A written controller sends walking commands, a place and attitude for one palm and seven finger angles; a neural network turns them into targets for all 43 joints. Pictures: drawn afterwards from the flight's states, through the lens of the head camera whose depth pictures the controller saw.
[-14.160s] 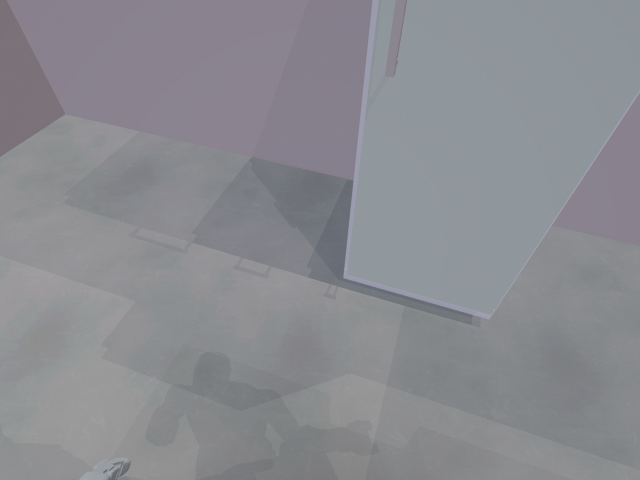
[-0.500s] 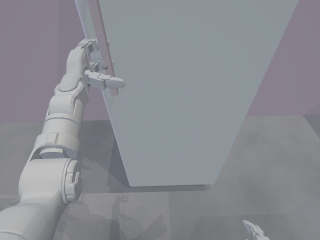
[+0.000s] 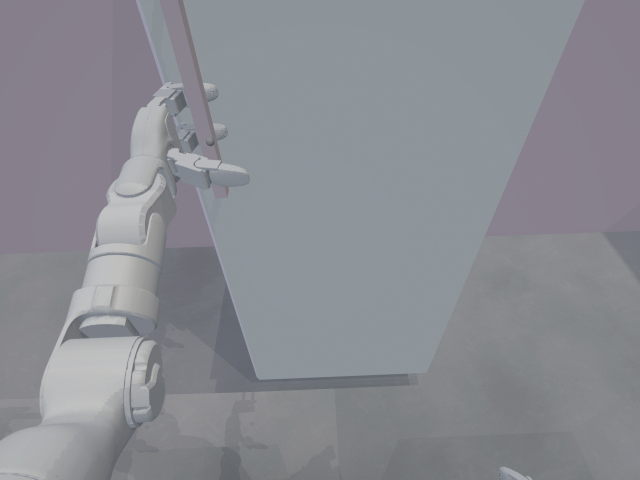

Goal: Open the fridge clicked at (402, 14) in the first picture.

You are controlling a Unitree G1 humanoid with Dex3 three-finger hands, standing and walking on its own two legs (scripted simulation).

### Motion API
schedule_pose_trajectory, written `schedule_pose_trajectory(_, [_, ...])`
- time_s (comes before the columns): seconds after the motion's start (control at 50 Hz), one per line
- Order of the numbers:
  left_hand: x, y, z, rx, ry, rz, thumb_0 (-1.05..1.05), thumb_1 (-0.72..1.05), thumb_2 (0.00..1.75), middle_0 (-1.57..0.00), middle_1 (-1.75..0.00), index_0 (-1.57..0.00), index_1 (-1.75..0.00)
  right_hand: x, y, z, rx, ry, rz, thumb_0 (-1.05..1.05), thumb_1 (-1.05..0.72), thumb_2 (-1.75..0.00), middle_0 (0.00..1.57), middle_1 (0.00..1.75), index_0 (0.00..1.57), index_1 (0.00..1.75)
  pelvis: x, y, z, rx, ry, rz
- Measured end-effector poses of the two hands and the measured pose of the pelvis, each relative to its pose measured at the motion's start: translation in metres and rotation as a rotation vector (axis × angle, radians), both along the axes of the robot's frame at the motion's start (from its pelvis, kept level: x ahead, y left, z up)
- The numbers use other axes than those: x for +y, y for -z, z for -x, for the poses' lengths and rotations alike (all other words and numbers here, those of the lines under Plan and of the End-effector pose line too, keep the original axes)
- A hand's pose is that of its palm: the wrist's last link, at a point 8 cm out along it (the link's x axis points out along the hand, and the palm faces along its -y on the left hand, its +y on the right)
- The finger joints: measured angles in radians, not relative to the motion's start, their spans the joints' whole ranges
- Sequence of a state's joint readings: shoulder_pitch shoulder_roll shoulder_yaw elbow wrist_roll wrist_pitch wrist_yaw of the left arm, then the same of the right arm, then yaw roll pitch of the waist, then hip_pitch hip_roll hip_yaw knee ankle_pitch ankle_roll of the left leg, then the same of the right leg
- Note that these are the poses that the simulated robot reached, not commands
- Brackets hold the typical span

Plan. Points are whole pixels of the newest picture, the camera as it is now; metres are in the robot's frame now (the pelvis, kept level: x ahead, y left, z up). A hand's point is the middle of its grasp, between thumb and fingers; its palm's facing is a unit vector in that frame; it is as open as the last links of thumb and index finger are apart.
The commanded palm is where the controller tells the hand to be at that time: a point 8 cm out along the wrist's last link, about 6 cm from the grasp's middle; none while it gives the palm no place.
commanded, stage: slide the fingers in behind the handle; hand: left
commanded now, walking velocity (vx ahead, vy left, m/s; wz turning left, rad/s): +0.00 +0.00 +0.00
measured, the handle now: (198, 82) +0.51 +0.17 +0.27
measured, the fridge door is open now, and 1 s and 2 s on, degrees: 0 0 0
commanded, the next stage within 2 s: grip the handle and tug to test in 0.46 s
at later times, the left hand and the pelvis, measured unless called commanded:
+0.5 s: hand (213, 138) +0.46 +0.15 +0.22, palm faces +0.06 -1.00 +0.02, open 14.0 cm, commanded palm +0.43 +0.20 +0.22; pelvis -0.01 +0.01 +0.00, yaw +0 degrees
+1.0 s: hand (218, 139) +0.46 +0.14 +0.22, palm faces +0.07 -1.00 +0.02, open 9.5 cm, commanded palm +0.43 +0.19 +0.22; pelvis +0.00 +0.01 +0.00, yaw +0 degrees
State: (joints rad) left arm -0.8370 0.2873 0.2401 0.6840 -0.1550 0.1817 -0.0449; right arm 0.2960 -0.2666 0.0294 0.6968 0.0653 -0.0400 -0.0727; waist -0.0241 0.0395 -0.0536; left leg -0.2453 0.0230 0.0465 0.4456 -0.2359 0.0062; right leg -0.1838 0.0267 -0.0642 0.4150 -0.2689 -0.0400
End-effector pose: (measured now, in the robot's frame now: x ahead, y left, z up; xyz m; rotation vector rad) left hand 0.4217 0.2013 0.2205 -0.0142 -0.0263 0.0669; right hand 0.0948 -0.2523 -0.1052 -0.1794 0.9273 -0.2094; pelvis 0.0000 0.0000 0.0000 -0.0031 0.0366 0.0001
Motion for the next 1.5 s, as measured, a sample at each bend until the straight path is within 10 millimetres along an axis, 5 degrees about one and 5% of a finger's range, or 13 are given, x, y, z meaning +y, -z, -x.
schedule_pose_trajectory(0.24, [-0.002, 0.0, -0.001, 0.044, 0.001, 0.005, -0.01, -0.5, 0.3, -0.29, -1.19, -0.29, -1.19, 0.011, -0.004, -0.012, -0.036, -0.031, -0.003, 0.01, -0.9, -0.9, 0.2, 0.3, 0.2, 0.29, 0.004, 0.0, 0.006, 0.0, -0.012, 0.002])
schedule_pose_trajectory(0.68, [0.006, 0.007, -0.015, 0.03, -0.004, 0.0, -0.01, -0.46, 0.32, -0.31, -1.2, -0.3, -1.2, 0.015, 0.003, 0.025, 0.05, 0.022, 0.006, 0.01, -0.9, -0.9, 0.2, 0.3, 0.2, 0.29, 0.014, 0.0, 0.004, 0.015, 0.005, 0.006])
schedule_pose_trajectory(0.96, [-0.008, 0.001, -0.01, 0.026, 0.01, 0.002, -0.01, 0.04, 0.53, -0.36, -1.28, -0.36, -1.27, 0.02, 0.0, 0.003, -0.005, -0.002, -0.009, 0.01, -0.9, -0.9, 0.2, 0.3, 0.2, 0.29, 0.015, 0.0, 0.002, 0.009, 0.004, 0.006])
schedule_pose_trajectory(1.22, [0.001, 0.007, -0.015, 0.057, -0.014, -0.011, 0.01, 0.63, 0.79, -0.42, -1.36, -0.42, -1.36, 0.016, -0.001, -0.003, 0.0, -0.021, 0.005, 0.01, -0.9, -0.9, 0.2, 0.3, 0.21, 0.29, 0.008, 0.0, 0.003, 0.015, -0.009, 0.006])
schedule_pose_trajectory(1.5, [-0.011, 0.006, -0.022, 0.035, -0.001, -0.002, 0.01, 0.8, 0.86, -0.44, -1.4, -0.45, -1.39, 0.006, 0.006, 0.017, 0.052, 0.019, -0.003, 0.01, -0.9, -0.9, 0.2, 0.3, 0.2, 0.29, 0.005, 0.0, -0.003, 0.022, 0.002, 0.002])
